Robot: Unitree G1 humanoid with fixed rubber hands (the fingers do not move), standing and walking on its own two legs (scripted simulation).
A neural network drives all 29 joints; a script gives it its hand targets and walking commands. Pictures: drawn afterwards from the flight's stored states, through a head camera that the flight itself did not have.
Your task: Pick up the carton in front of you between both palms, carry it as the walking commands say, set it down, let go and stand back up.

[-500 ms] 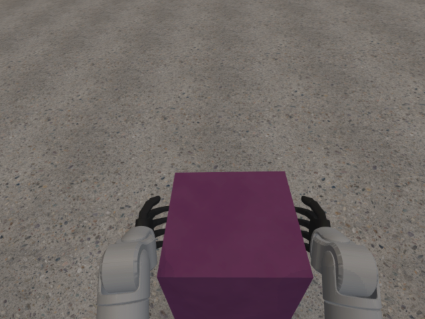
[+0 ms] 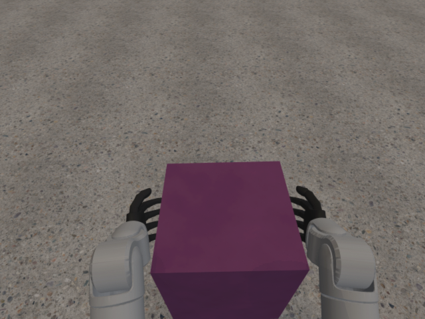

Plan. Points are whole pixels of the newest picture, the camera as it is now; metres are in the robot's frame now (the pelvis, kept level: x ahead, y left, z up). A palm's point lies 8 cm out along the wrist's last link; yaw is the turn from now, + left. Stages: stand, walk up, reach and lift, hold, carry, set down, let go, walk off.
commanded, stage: carry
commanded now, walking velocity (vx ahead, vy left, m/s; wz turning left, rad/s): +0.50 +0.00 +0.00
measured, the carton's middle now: (224, 244) +0.28 +0.00 +0.00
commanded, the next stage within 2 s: none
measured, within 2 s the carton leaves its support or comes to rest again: neither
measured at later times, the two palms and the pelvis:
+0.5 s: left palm (162, 131) +0.52 +0.14 +0.08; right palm (286, 130) +0.53 -0.16 +0.07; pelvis +0.25 -0.02 +0.00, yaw +3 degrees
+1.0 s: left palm (151, 112) +0.57 +0.17 +0.09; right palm (271, 108) +0.59 -0.12 +0.09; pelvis +0.31 +0.01 +0.00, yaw +3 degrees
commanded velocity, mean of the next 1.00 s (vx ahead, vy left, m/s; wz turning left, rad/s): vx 0.00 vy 0.00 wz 0.00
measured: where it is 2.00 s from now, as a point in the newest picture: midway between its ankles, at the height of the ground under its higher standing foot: outside the picture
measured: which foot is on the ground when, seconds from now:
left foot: down 0.00-0.34, up 0.36-0.46, down 0.48-1.00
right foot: up 0.00-0.28, down 0.30-1.00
